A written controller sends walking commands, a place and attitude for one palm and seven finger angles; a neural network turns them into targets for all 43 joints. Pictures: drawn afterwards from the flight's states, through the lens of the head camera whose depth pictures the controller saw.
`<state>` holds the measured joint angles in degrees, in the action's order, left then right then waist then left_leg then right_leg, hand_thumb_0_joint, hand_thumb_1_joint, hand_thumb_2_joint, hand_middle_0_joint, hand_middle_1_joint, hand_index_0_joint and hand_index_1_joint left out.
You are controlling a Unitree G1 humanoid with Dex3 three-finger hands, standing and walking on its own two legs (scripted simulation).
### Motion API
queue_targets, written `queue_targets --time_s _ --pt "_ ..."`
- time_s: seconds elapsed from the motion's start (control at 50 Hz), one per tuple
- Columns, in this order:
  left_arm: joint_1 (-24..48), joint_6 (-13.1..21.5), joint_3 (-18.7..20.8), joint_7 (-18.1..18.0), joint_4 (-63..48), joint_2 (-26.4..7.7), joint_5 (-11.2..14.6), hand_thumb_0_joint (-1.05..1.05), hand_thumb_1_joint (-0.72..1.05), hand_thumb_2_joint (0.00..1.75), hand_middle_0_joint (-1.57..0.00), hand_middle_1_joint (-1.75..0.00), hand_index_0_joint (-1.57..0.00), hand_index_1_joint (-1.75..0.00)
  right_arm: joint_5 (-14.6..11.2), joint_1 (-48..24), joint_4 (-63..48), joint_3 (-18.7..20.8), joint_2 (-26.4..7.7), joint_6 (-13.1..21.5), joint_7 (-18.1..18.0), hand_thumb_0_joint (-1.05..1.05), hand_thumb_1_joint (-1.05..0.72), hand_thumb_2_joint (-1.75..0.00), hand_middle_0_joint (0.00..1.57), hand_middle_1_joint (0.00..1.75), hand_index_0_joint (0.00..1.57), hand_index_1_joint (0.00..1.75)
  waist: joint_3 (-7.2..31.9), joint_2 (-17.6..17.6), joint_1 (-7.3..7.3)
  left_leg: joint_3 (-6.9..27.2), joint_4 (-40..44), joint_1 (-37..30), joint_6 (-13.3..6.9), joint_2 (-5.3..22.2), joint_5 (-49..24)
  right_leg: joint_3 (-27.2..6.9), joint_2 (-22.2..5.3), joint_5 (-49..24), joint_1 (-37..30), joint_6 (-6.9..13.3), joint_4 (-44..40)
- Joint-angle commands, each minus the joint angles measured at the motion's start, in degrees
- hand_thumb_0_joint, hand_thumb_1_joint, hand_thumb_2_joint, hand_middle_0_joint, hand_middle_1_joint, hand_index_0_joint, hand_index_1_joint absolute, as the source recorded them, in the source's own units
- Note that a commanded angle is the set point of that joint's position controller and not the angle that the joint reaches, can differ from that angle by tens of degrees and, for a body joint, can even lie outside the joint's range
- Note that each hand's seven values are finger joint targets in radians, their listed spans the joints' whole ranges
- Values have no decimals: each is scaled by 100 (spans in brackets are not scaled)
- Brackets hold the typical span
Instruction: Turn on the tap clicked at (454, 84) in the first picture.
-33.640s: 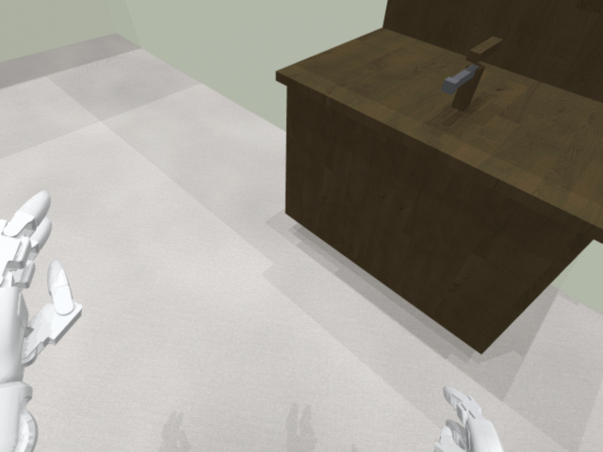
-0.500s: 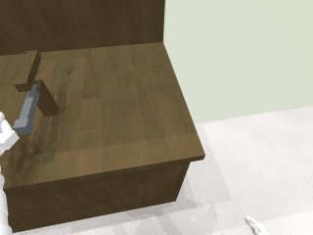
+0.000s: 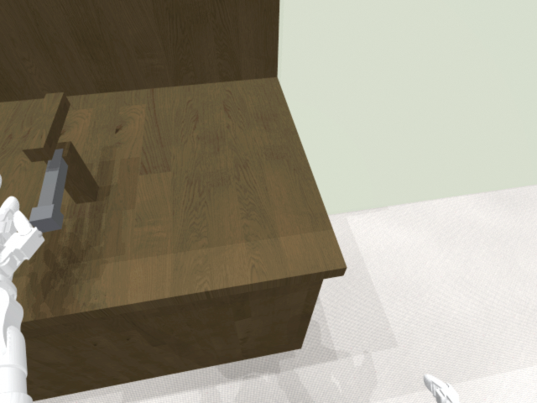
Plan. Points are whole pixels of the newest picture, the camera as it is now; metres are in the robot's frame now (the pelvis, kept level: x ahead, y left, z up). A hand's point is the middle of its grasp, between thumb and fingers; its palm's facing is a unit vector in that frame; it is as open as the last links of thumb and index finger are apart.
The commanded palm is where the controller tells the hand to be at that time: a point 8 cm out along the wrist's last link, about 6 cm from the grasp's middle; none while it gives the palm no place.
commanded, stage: push the lever round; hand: left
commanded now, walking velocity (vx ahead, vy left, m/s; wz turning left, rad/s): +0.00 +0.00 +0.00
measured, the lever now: (47, 218) +0.33 +0.34 +0.10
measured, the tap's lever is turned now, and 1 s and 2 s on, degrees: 4 22 55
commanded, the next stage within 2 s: none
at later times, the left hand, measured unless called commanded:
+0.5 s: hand (61, 235) +0.31 +0.31 +0.10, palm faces +0.56 -0.83 -0.08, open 7.6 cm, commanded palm +0.26 +0.33 +0.09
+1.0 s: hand (88, 234) +0.31 +0.27 +0.10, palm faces +0.66 -0.75 -0.05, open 7.5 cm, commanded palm +0.27 +0.29 +0.09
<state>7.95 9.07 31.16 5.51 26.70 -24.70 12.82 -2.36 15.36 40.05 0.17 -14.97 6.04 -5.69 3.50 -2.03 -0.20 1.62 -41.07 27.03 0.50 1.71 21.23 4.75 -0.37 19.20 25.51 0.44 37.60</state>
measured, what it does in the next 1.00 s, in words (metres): stands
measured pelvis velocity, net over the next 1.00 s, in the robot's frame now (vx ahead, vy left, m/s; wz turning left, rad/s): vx -0.02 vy -0.01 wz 0.02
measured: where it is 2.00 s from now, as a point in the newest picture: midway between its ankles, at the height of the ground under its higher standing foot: outside the picture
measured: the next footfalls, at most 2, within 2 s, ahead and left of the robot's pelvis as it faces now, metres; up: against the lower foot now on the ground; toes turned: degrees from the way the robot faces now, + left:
none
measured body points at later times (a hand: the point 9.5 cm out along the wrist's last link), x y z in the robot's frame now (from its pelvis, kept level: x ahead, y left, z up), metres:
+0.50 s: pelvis +0.00 +0.00 +0.00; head +0.02 -0.01 +0.45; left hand +0.27 +0.35 +0.10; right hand +0.14 -0.25 -0.11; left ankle -0.01 +0.12 -0.72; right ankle +0.00 -0.12 -0.72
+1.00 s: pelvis -0.02 -0.01 +0.00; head +0.00 -0.02 +0.45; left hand +0.27 +0.31 +0.11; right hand +0.14 -0.25 -0.11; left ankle -0.01 +0.12 -0.72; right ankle +0.00 -0.12 -0.72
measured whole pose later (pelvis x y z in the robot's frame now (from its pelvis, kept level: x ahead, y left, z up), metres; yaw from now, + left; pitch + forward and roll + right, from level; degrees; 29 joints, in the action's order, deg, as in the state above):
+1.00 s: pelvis -0.02 -0.01 +0.00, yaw +1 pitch +4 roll -1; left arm 9.4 7.3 19.2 -20.5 18.4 -11.2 5.8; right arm -0.4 10.9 41.2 0.1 -13.4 4.1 -4.5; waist 3.1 -2.6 -1.0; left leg 2.3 -39.5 24.3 1.3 1.3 19.1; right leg 5.4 -0.7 18.4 23.3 1.3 37.8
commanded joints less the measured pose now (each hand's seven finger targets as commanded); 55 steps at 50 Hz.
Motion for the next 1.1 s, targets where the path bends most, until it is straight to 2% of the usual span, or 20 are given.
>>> queue_targets --time_s 0.0,0.04,0.08,0.14,0.26,0.32,0.44,0.46,0.56,0.64,0.66,0.74,0.84,0.86,0.94,0.96,1.02,1.04,1.06,1.08 --pt "1460 473 188 -9 -1378 -1611 47 0 90 90 -15 -15 -15 -15 -20 -177 -668 287 -853 268 -73 0 -90 -90 20 30 20 30 1322 -411 59 -4 587 -615 -174 -217 -1719 -195 164 -1532 -671 76 -371" --pt "1340 462 460 -72 -1302 -1902 -7 0 90 90 -15 -15 -15 -15 -9 -185 -613 282 -859 250 -87 0 -90 -90 20 30 20 30 1263 -482 -8 -14 580 -584 -182 -206 -1718 -212 160 -1539 -737 85 -391" --pt "1316 482 310 -71 -1379 -1660 31 0 90 90 -15 -15 -15 -15 -5 -166 -664 304 -840 259 -61 0 -90 -90 20 30 20 30 1420 -287 3 -13 586 -627 -181 -217 -1799 -201 165 -1634 -795 72 -368" --pt "1503 471 206 -195 -1448 -1543 4 0 90 90 -15 -15 -15 -15 -32 -244 -614 274 -807 259 -73 0 -90 -90 20 30 20 30 1181 -511 46 4 603 -595 -166 -207 -1626 -202 158 -1444 -666 86 -406" --pt "1593 431 -118 -618 -1604 -1142 -126 0 90 90 -15 -15 -15 -15 10 -292 -608 291 -805 267 -54 0 -90 -90 20 30 20 30 1238 -319 91 44 658 -655 -149 -198 -1486 -172 153 -1276 -576 77 -407" --pt "1393 440 -276 -803 -1895 -924 -188 0 90 90 -15 -15 -15 -15 40 -353 -662 313 -777 273 -21 0 -90 -90 20 30 20 30 1471 -386 11 22 648 -819 -123 -204 -1793 -166 148 -1519 -733 94 -360" --pt "1279 410 -212 -1226 -2089 -868 -315 0 90 90 -15 -15 -15 -15 59 -473 -620 291 -717 226 9 0 -90 -90 20 30 20 30 1275 -310 -45 27 679 -729 -86 -188 -1844 -148 135 -1575 -841 104 -377" --pt "1166 399 -344 -1286 -2107 -660 -314 0 90 90 -15 -15 -15 -15 70 -490 -661 292 -700 227 33 0 -90 -90 20 30 20 30 1314 -327 -54 13 692 -733 -84 -202 -1797 -151 131 -1529 -834 98 -377" --pt "1445 404 -738 -1604 -2368 -257 -452 0 90 90 -15 -15 -15 -15 95 -611 -651 268 -658 220 44 0 -90 -90 20 30 20 30 1216 -348 49 46 702 -807 -48 -184 -1702 -119 123 -1379 -687 105 -376" --pt "1347 378 -808 -1868 -2480 -158 -567 0 90 90 -15 -15 -15 -15 134 -686 -647 269 -646 220 54 0 -90 -90 20 30 20 30 1256 -274 -15 52 699 -837 -38 -192 -1721 -117 118 -1390 -762 117 -384" --pt "1335 346 -868 -1915 -2375 -70 -568 0 90 90 -15 -15 -15 -15 132 -677 -654 266 -650 198 62 0 -90 -90 20 30 20 30 1262 -67 14 49 718 -766 -47 -196 -1642 -119 111 -1371 -789 108 -396" --pt "1532 295 -813 -2119 -2379 -154 -661 0 90 90 -15 -15 -15 -15 148 -799 -631 234 -619 136 42 0 -90 -90 20 30 20 30 1111 -177 -4 -3 738 -690 -80 -226 -1390 -167 82 -1226 -796 104 -487" --pt "1775 293 -1021 -2379 -2384 56 -769 0 90 90 -15 -15 -15 -15 170 -864 -613 224 -590 104 42 0 -90 -90 20 30 20 30 1150 -184 34 8 747 -721 -81 -224 -1274 -177 79 -1105 -763 109 -513" --pt "1813 286 -1262 -2413 -2338 334 -777 0 90 90 -15 -15 -15 -15 164 -873 -638 217 -569 104 60 0 -90 -90 20 30 20 30 1114 -129 69 22 772 -720 -72 -218 -1217 -157 71 -1035 -717 110 -520" --pt "1999 272 -1054 -2646 -2233 85 -868 0 90 90 -15 -15 -15 -15 196 -925 -587 223 -592 62 32 0 -90 -90 20 30 20 30 1186 -136 25 -5 766 -665 -104 -244 -1092 -213 59 -942 -783 106 -577" --pt "2076 253 -1348 -2672 -2179 397 -888 0 90 90 -15 -15 -15 -15 190 -930 -616 211 -564 54 48 0 -90 -90 20 30 20 30 1165 -87 93 3 773 -666 -103 -244 -1029 -204 46 -880 -728 98 -586" --pt "2460 235 -1348 -2823 -2057 339 -912 0 90 90 -15 -15 -15 -15 204 -960 -570 209 -579 24 25 0 -90 -90 20 30 20 30 1192 46 152 -28 761 -633 -138 -253 -867 -256 29 -763 -707 74 -675" --pt "2412 231 -1156 -2903 -2042 144 -977 0 90 90 -15 -15 -15 -15 204 -959 -536 216 -581 1 13 0 -90 -90 20 30 20 30 1154 -72 75 -6 793 -613 -128 -248 -848 -260 41 -700 -739 99 -676" --pt "2473 217 -1429 -2941 -1996 445 -992 0 90 90 -15 -15 -15 -15 211 -976 -572 207 -555 -6 28 0 -90 -90 20 30 20 30 1182 -41 138 -20 797 -640 -131 -252 -849 -247 23 -719 -725 86 -675" --pt "2586 202 -1437 -2991 -1889 427 -1006 0 90 90 -15 -15 -15 -15 212 -978 -529 201 -562 -11 19 0 -90 -90 20 30 20 30 1135 11 168 -22 781 -629 -138 -245 -818 -256 22 -714 -680 81 -696"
